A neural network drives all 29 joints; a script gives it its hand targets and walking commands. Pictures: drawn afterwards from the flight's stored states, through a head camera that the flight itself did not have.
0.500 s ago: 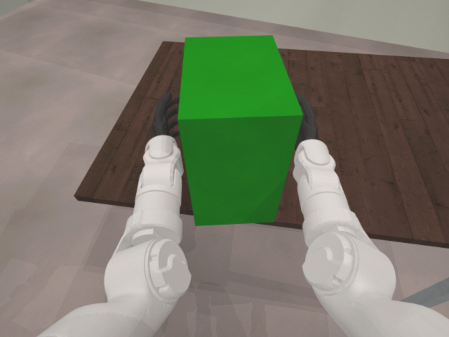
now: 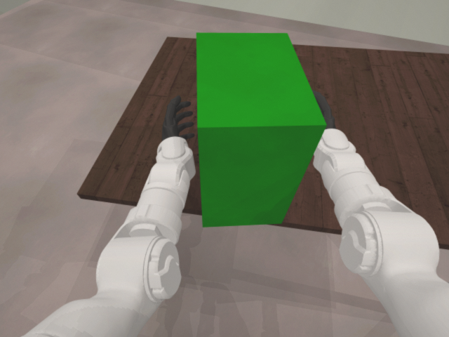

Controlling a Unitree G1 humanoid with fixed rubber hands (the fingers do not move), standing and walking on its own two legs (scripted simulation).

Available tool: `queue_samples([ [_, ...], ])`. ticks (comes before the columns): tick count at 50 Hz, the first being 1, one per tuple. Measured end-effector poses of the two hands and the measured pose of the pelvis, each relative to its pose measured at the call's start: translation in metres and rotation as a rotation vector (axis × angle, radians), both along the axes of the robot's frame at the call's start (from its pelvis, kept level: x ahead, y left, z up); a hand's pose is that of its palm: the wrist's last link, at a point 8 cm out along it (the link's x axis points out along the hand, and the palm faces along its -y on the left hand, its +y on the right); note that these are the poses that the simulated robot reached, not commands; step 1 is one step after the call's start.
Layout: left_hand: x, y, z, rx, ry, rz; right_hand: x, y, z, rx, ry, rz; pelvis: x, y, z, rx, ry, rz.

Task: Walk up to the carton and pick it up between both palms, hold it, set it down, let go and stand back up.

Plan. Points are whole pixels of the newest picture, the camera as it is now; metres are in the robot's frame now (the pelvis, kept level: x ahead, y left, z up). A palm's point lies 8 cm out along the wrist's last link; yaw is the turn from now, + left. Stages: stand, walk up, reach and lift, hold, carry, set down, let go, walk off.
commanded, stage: set down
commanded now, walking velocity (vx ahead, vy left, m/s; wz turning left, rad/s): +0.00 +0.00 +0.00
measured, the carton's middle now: (242, 136) +0.45 +0.04 +0.10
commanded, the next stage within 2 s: none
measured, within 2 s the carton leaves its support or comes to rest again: neither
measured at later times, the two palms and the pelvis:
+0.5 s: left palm (169, 140) +0.41 +0.17 +0.11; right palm (331, 133) +0.47 -0.13 +0.10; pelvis +0.00 +0.00 +0.00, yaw +0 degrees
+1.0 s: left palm (163, 162) +0.35 +0.16 +0.12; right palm (353, 168) +0.40 -0.16 +0.08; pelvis -0.03 +0.00 +0.00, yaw +0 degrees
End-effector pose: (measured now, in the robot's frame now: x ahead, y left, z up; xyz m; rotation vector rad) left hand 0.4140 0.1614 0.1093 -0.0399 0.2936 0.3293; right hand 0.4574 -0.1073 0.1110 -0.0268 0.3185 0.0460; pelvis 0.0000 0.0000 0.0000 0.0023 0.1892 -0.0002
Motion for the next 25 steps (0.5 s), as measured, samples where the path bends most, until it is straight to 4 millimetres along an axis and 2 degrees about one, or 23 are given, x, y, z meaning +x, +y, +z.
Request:
queue_samples([
  [9,0.0,0.008,-0.011,-0.011,0.025,0.009,0.015,-0.011,0.003,-0.016,0.003,-0.015,0.001,0.0,-0.001,0.0,0.025,0.0],
  [19,0.005,0.004,-0.004,0.018,0.007,-0.021,0.015,-0.013,-0.002,-0.03,-0.014,0.001,0.002,0.0,-0.001,0.0,0.034,-0.001],
  [25,0.0,0.008,-0.003,0.018,-0.005,-0.017,0.009,-0.019,-0.01,-0.034,-0.032,0.003,-0.002,-0.001,-0.001,0.0,0.028,-0.001],
])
